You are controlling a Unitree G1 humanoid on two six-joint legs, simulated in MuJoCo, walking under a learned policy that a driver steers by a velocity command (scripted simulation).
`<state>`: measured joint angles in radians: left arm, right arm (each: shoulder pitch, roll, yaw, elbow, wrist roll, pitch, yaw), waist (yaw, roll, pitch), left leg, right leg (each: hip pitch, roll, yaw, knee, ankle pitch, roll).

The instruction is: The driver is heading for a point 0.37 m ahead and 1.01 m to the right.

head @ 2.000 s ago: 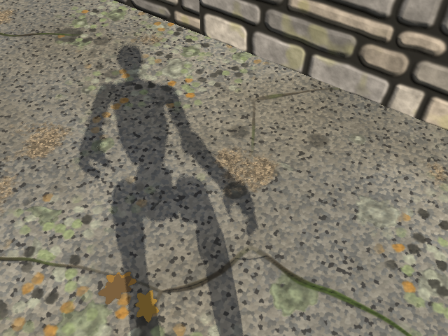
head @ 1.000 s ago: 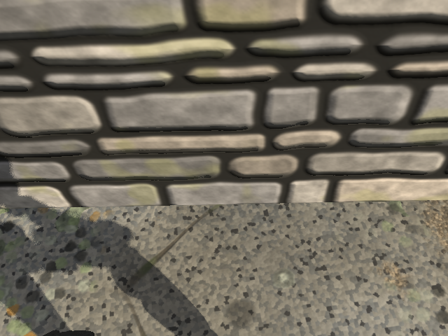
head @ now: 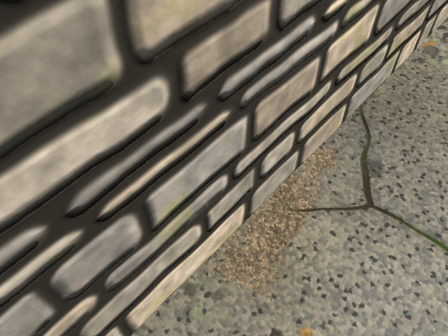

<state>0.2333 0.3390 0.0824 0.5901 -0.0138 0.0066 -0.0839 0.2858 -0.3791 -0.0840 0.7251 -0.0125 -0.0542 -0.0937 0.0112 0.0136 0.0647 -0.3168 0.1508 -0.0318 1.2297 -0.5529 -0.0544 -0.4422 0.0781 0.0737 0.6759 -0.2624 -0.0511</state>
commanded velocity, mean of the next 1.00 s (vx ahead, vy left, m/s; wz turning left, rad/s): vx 0.10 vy -0.04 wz -1.00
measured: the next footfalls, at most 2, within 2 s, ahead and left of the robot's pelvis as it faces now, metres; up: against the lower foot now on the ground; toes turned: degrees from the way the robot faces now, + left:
left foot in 0.22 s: +0.25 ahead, +0.06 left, +0.00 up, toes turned -21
right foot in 0.54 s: +0.16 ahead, -0.23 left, +0.00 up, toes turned -32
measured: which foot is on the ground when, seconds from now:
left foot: up 0.00-0.20, down 0.22-0.54, up 0.56-0.98, down 1.00-1.00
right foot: down 0.00-0.22, up 0.24-0.52, down 0.54-1.00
